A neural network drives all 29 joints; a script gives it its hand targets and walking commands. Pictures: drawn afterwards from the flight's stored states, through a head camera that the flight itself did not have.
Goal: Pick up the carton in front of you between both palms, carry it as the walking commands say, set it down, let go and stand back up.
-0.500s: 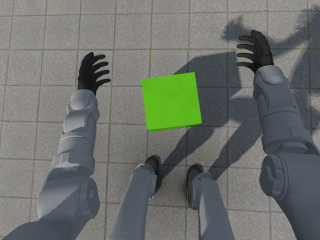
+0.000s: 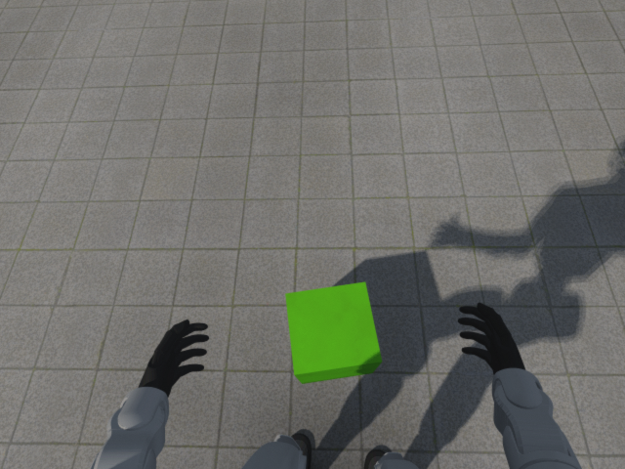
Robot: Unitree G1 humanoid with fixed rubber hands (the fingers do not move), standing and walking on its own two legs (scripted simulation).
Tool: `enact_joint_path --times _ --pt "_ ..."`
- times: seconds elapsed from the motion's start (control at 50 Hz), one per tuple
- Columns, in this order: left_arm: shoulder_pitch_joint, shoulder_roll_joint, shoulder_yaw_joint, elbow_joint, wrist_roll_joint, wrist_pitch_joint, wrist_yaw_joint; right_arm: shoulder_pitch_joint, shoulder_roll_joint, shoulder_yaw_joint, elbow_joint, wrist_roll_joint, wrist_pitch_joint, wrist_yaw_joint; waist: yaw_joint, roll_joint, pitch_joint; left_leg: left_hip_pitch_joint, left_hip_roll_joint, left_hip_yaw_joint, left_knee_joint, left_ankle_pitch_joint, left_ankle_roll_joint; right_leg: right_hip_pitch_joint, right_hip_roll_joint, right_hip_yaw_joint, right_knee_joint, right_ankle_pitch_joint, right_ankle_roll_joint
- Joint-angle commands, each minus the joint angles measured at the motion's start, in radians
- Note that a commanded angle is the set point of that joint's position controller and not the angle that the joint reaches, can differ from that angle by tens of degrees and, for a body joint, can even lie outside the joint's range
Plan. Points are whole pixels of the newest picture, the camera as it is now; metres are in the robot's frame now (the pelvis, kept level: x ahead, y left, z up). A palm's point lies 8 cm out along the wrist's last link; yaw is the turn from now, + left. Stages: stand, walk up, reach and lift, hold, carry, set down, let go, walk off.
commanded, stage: let go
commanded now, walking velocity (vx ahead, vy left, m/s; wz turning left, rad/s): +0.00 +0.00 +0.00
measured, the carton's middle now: (331, 336) +0.39 +0.03 -0.63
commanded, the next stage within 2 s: stand in 0.70 s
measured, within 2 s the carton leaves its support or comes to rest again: neither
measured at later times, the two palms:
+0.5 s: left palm (160, 417) +0.17 +0.21 -0.04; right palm (579, 461) +0.17 -0.25 -0.04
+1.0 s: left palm (109, 434) +0.15 +0.28 -0.07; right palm out of the picture +0.14 -0.29 -0.05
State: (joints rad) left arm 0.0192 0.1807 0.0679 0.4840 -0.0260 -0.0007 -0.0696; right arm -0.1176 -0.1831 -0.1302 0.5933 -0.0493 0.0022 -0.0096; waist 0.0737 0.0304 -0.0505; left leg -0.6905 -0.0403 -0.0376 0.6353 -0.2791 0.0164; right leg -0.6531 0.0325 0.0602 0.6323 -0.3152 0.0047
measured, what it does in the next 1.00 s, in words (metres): stands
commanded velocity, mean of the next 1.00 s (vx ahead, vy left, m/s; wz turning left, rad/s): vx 0.00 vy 0.00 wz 0.00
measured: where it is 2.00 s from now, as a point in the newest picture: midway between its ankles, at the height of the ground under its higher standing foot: outside the picture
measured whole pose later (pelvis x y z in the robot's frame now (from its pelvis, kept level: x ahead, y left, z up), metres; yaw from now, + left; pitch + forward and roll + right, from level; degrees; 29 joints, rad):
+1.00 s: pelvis +0.01 +0.00 +0.02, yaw +0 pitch +0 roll +0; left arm 0.20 0.33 0.05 0.69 0.04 0.02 0.01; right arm 0.20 -0.33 -0.05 0.72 -0.04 0.01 -0.01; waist 0.00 -0.03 0.01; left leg -0.22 -0.03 -0.04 0.53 -0.30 0.02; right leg -0.17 0.03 0.05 0.49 -0.32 0.00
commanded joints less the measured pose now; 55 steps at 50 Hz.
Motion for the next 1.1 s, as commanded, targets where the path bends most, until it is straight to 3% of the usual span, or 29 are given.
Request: enact_joint_path --times 0.0,0.14,0.26,0.44,0.5,0.52,0.54,0.68,0.7,0.74,0.78,0.82,0.9,1.08 --pt "0.097 0.089 0.005 -0.118 -0.007 -0.029 0.009 0.071 -0.092 -0.002 -0.113 0.01 -0.035 0.006 -0.021 -0.008 -0.364 0.538 0.027 -0.031 -0.059 0.61 -0.062 0.187 0.026 -0.034 -0.115 0.331 -0.002" --pt "0.175 0.118 -0.013 -0.143 -0.001 -0.007 -0.003 0.237 -0.095 0.038 -0.176 0.031 -0.017 0.029 -0.055 -0.076 -0.147 0.534 -0.001 0.003 -0.197 0.372 -0.044 0.437 0.003 -0.022 -0.224 0.361 0.013" --pt "0.171 0.133 -0.004 -0.14 0.019 0.045 -0.007 0.296 -0.1 0.062 -0.223 0.049 0.038 0.061 -0.068 -0.054 0.001 0.578 -0.009 0.022 -0.247 0.233 -0.033 0.491 -0.012 -0.021 -0.277 0.277 0.018" --pt "0.168 0.137 0.019 -0.137 0.052 0.122 -0.007 0.277 -0.109 0.072 -0.268 0.047 0.111 0.08 -0.055 -0.034 0.123 0.63 -0.013 0.033 -0.24 0.172 -0.028 0.495 -0.023 -0.025 -0.296 0.189 0.008" --pt "0.164 0.135 0.019 -0.149 0.053 0.132 -0.008 0.285 -0.11 0.069 -0.271 0.041 0.122 0.077 -0.061 -0.045 0.124 0.653 -0.013 0.032 -0.233 0.184 -0.026 0.498 -0.02 -0.025 -0.289 0.205 0.007" --pt "0.113 0.167 0.015 -0.218 0.069 0.184 0.016 0.332 -0.115 0.054 -0.214 0.057 0.093 0.056 -0.079 -0.017 0.065 0.635 -0.039 0.037 -0.207 0.164 -0.036 0.553 -0.02 -0.023 -0.251 0.29 0.012" --pt "0.132 0.157 0.007 -0.199 0.065 0.198 0.027 0.323 -0.115 0.065 -0.228 0.054 0.088 0.048 -0.082 -0.047 0.075 0.621 -0.034 0.034 -0.203 0.156 -0.031 0.546 -0.018 -0.026 -0.237 0.311 0.017" --pt "0.132 0.134 -0.012 -0.207 0.049 0.229 0.049 0.297 -0.121 0.072 -0.241 0.049 0.095 0.041 -0.072 -0.058 0.097 0.589 -0.024 0.026 -0.205 0.166 -0.028 0.539 -0.012 -0.035 -0.235 0.276 0.003" --pt "0.114 0.243 0.018 -0.067 0.052 0.143 0.088 0.297 -0.217 0.051 -0.092 0.001 0.062 0.006 -0.057 -0.153 0.108 0.465 0.062 -0.025 -0.176 0.16 -0.04 0.424 -0.055 0.001 -0.22 0.118 0.016" --pt "0.128 0.238 0.015 -0.035 0.066 0.08 0.095 0.313 -0.248 0.041 -0.066 -0.006 0.032 -0.007 -0.074 -0.091 0.084 0.467 0.072 -0.045 -0.191 0.057 -0.027 0.409 -0.068 0.039 -0.235 -0.019 0.003" --pt "0.12 0.225 0.013 -0.005 0.067 0.05 0.088 0.295 -0.237 0.047 -0.038 -0.004 0.015 -0.007 -0.075 -0.035 0.082 0.434 0.083 -0.068 -0.214 -0.017 -0.017 0.414 -0.063 0.044 -0.221 -0.027 -0.003" --pt "0.123 0.229 0.012 0.031 0.065 0.032 0.078 0.268 -0.241 0.049 -0.018 0.002 0.005 -0.002 -0.065 -0.008 0.045 0.422 0.096 -0.083 -0.219 0.03 -0.01 0.459 -0.062 0.039 -0.199 0.053 -0.003" --pt "0.128 0.252 0.01 0.095 0.064 0.009 0.082 0.268 -0.259 0.047 0.031 0.005 -0.007 -0.006 -0.072 -0.011 0.001 0.472 0.104 -0.082 -0.191 0.197 -0.008 0.485 -0.077 0.05 -0.193 0.183 -0.006" --pt "0.137 0.288 -0.004 0.206 0.062 -0.007 0.095 0.279 -0.301 0.047 0.111 0.01 -0.013 -0.015 -0.078 -0.008 -0.009 0.539 0.12 -0.091 -0.195 0.356 0.0 0.513 -0.091 0.051 -0.196 0.3 -0.009"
